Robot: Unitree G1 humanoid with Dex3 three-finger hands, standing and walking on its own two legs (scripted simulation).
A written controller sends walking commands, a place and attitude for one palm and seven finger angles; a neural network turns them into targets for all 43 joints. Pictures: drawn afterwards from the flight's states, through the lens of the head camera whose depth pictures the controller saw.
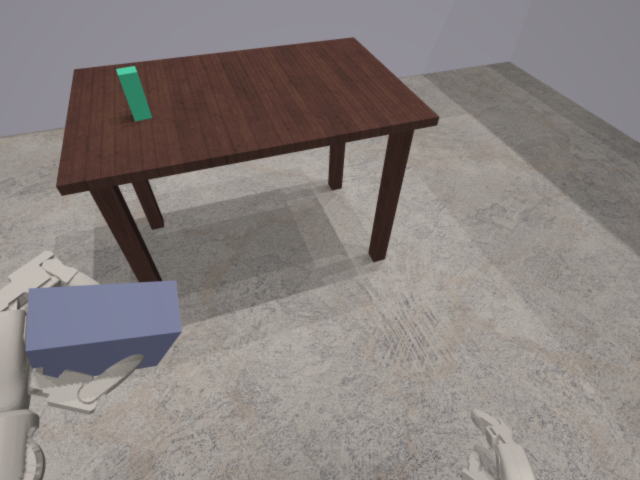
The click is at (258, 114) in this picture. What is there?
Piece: table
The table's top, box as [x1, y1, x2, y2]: [56, 37, 438, 195]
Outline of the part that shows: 438,116 353,37 74,69 56,186 62,195 436,125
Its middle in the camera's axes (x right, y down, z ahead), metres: -0.24 -0.44 +1.20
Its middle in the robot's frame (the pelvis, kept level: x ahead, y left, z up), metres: +1.17 +0.30 -0.11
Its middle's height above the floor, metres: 0.66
